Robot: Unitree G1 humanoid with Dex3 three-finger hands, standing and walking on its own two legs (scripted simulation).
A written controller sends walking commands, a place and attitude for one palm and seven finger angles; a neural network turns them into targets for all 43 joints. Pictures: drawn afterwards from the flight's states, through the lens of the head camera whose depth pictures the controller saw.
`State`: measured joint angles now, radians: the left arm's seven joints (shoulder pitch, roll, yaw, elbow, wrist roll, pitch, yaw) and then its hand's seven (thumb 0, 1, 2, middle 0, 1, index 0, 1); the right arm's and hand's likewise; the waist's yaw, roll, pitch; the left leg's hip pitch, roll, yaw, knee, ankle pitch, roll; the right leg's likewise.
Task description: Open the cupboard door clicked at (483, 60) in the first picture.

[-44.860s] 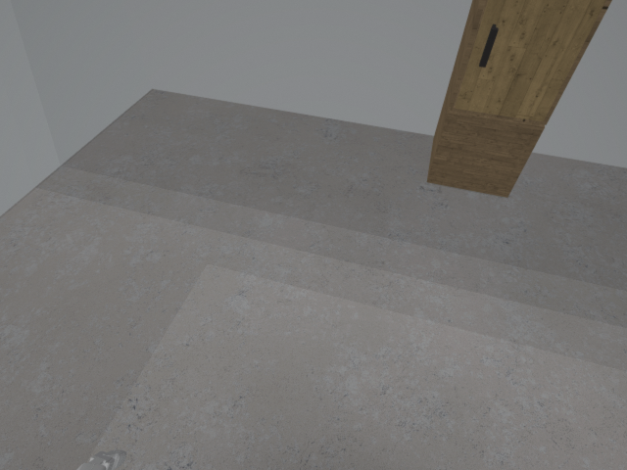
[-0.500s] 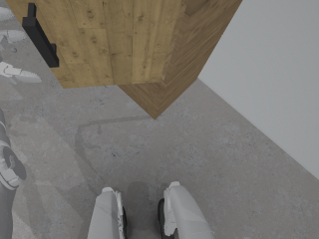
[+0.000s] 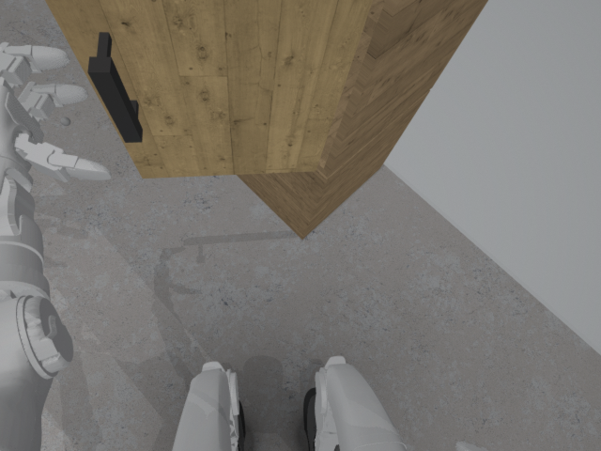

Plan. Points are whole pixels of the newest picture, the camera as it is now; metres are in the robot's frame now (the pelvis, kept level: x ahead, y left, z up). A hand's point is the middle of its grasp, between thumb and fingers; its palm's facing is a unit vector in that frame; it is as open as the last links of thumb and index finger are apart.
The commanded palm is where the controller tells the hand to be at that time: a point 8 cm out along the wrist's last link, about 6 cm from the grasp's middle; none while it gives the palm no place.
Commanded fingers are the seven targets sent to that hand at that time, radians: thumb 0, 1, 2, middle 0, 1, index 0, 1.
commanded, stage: move the hooked fingers beside the handle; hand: left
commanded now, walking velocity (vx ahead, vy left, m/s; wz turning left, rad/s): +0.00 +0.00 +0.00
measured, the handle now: (120, 91) +0.55 +0.21 +0.04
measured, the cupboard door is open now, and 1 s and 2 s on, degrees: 52 52 51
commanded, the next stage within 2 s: slide the fingers in behind the handle in 0.18 s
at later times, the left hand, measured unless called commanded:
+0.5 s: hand (83, 121) +0.50 +0.24 +0.05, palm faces +0.07 -1.00 -0.03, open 14.0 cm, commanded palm +0.48 +0.27 +0.04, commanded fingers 0.00 -0.50 0.30 -0.30 -1.20 -0.30 -1.20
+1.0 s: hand (110, 122) +0.50 +0.21 +0.05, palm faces +0.06 -1.00 -0.01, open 14.0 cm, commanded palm +0.48 +0.24 +0.04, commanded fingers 0.00 -0.50 0.30 -0.30 -1.20 -0.30 -1.20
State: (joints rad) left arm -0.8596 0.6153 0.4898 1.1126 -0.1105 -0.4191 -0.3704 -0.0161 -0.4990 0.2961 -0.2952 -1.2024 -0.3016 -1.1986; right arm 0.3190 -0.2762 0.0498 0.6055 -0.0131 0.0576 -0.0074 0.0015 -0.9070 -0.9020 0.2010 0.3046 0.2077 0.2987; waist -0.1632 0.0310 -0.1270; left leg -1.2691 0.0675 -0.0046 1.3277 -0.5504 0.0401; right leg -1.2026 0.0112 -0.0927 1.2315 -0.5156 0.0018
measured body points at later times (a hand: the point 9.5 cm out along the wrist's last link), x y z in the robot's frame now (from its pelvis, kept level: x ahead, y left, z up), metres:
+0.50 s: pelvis +0.00 -0.01 +0.00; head +0.17 +0.02 +0.41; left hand +0.49 +0.29 +0.05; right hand +0.03 -0.28 -0.11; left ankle +0.03 +0.09 -0.61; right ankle +0.03 -0.13 -0.61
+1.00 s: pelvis +0.00 -0.01 +0.00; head +0.16 +0.02 +0.42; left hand +0.49 +0.26 +0.05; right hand +0.03 -0.28 -0.11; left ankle +0.03 +0.09 -0.61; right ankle +0.03 -0.13 -0.61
